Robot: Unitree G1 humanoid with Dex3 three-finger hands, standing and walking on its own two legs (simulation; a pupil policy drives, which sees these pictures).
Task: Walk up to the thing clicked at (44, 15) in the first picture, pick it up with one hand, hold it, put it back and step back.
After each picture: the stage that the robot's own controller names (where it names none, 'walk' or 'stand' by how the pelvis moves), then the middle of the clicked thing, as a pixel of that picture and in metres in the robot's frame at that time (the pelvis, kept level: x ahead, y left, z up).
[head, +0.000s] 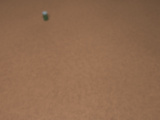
stand; (45, 16) +1.90 +0.58 -0.72
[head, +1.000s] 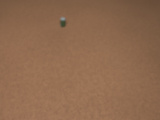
walk; (62, 22) +1.80 +0.28 -0.69
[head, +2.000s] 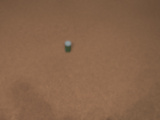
walk; (67, 46) +1.19 +0.15 -0.70
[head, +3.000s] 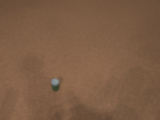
walk; (55, 85) +0.76 +0.20 -0.71
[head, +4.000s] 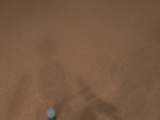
walk; (51, 115) +0.49 +0.21 -0.71
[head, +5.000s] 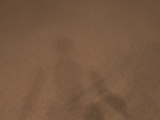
stand; out of the picture +0.35 +0.21 -0.70
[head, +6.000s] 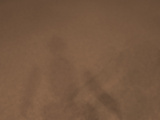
stand; out of the picture +0.31 +0.20 -0.72
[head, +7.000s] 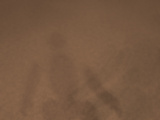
stand; out of the picture +0.32 +0.20 -0.73
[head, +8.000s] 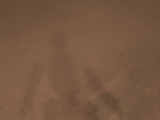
stand; out of the picture +0.32 +0.20 -0.73
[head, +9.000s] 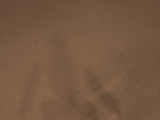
stand; out of the picture +0.32 +0.20 -0.73
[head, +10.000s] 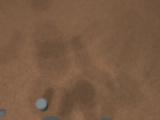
go down; (42, 105) +0.35 +0.21 -0.58
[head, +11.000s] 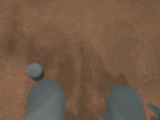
go down; (36, 72) +0.39 +0.24 -0.32
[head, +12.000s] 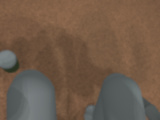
close in; (8, 62) +0.38 +0.27 -0.25
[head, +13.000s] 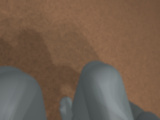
close; out of the picture +0.37 +0.28 -0.21
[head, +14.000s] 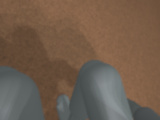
close; out of the picture +0.36 +0.29 -0.21
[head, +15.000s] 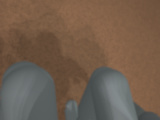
lift; out of the picture +0.30 +0.28 -0.19
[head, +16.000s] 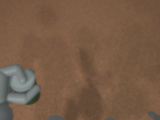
lift; (26, 88) +0.31 +0.19 +0.00
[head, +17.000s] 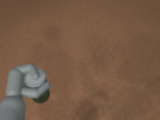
hold; (38, 86) +0.33 +0.17 +0.00
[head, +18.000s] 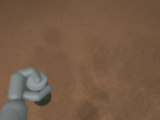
hold; (39, 89) +0.32 +0.17 +0.00
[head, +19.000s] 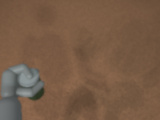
crouch; (32, 85) +0.34 +0.19 -0.06
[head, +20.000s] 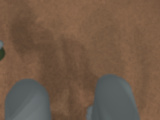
lower; out of the picture +0.44 +0.28 -0.10
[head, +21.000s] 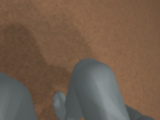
lower; out of the picture +0.40 +0.31 -0.22
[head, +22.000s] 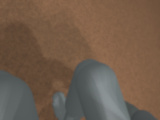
lower; out of the picture +0.40 +0.31 -0.22
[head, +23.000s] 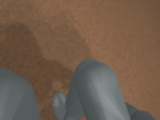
lower; out of the picture +0.39 +0.31 -0.22
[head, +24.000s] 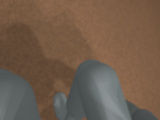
lower; out of the picture +0.39 +0.31 -0.22
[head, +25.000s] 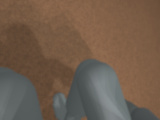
open; out of the picture +0.38 +0.28 -0.22
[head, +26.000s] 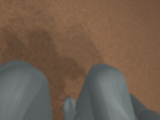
stand; out of the picture +0.38 +0.26 -0.23
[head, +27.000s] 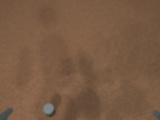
stand; (49, 110) +0.36 +0.20 -0.58
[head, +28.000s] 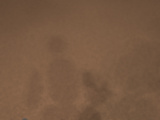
stand; out of the picture +0.35 +0.19 -0.67
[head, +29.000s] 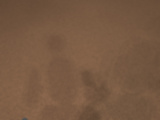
stand; out of the picture +0.34 +0.19 -0.67
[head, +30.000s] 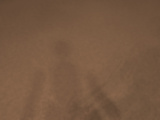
stand; out of the picture +0.37 +0.18 -0.72
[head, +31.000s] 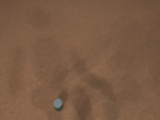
walk; (58, 105) +0.43 +0.16 -0.70
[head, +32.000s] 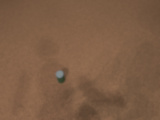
walk; (60, 77) +0.71 +0.24 -0.69
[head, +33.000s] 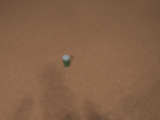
stand; (66, 61) +0.98 +0.22 -0.70
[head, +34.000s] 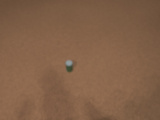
stand; (69, 66) +0.98 +0.18 -0.72
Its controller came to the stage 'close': yes
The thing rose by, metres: 0.70
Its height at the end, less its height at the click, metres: +0.00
